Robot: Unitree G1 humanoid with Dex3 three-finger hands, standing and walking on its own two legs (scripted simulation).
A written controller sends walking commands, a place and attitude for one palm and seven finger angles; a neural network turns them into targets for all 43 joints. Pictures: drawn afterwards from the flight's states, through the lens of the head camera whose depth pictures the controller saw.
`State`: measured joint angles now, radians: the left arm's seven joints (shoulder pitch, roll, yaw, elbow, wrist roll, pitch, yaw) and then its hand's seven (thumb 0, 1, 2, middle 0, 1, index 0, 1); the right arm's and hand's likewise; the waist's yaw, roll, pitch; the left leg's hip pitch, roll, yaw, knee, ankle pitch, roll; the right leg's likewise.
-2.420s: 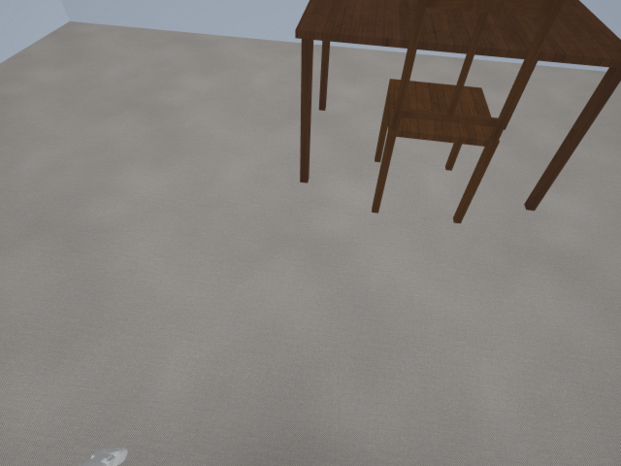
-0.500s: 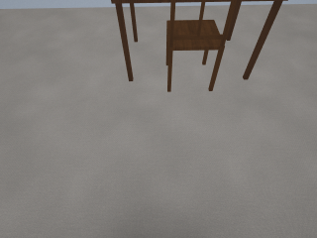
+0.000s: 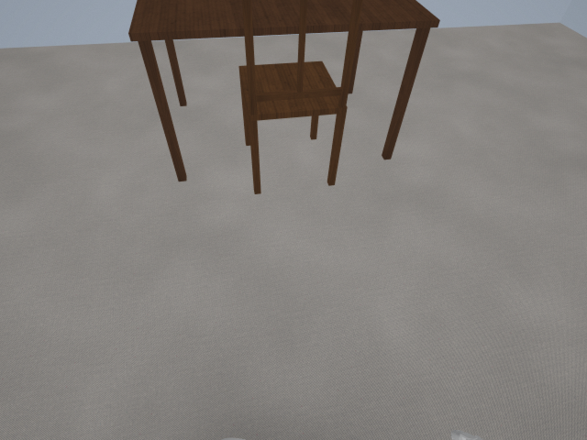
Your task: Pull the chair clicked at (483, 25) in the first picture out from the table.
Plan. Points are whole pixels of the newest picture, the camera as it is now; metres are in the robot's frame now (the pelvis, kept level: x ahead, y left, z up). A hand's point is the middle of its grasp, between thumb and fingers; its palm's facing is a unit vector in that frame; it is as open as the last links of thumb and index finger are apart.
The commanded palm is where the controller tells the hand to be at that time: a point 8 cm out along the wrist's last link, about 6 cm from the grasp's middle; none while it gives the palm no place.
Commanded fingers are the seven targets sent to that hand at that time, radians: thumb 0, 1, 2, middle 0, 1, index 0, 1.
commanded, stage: walk to a spot facing it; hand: left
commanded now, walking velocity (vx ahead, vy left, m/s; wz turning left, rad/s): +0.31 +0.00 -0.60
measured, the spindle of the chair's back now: (301, 47) +1.36 +0.14 -0.07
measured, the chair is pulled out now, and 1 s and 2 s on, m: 0.00 0.00 0.00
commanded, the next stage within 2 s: turn to face it in 1.76 s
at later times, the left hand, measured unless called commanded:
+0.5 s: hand (196, 355) +0.28 +0.21 -0.19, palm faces -0.32 -0.94 -0.13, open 7.4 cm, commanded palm none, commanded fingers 0.00 0.90 0.90 -0.20 -0.30 -0.20 -0.30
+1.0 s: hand (266, 265) +0.48 +0.12 -0.18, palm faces -0.47 -0.85 -0.24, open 7.2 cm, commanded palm none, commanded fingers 0.00 0.90 0.90 -0.20 -0.30 -0.20 -0.30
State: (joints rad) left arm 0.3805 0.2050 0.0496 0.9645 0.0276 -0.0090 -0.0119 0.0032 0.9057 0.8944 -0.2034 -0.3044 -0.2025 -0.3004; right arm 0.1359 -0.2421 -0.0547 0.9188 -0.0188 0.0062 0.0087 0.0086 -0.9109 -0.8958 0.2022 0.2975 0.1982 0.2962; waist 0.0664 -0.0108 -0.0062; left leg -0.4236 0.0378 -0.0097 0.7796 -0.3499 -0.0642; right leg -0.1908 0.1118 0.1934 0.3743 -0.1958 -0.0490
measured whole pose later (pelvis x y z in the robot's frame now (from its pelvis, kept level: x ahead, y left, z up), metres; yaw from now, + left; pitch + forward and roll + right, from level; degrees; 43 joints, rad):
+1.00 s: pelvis +0.36 -0.04 -0.01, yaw -30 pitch +0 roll -1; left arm 0.29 0.20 0.05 1.04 0.02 -0.07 0.01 -0.01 0.93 0.89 -0.20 -0.30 -0.20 -0.30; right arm 0.21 -0.19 -0.06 0.97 -0.03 -0.03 0.00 0.02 -0.96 -0.90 0.20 0.30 0.20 0.30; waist -0.03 0.02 0.03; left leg -0.61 0.19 0.05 0.93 -0.18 -0.05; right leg -0.08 0.08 -0.08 0.40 -0.33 -0.09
